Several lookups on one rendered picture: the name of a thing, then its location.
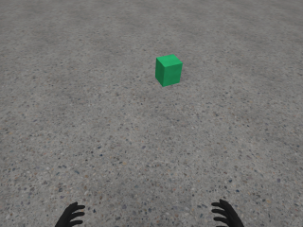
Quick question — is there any right robot hand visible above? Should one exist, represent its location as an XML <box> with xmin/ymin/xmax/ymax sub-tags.
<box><xmin>211</xmin><ymin>199</ymin><xmax>244</xmax><ymax>227</ymax></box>

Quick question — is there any carton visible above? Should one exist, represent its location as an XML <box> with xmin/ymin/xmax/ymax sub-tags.
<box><xmin>155</xmin><ymin>54</ymin><xmax>183</xmax><ymax>87</ymax></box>

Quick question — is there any left robot hand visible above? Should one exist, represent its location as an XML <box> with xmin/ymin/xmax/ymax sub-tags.
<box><xmin>55</xmin><ymin>202</ymin><xmax>85</xmax><ymax>227</ymax></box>

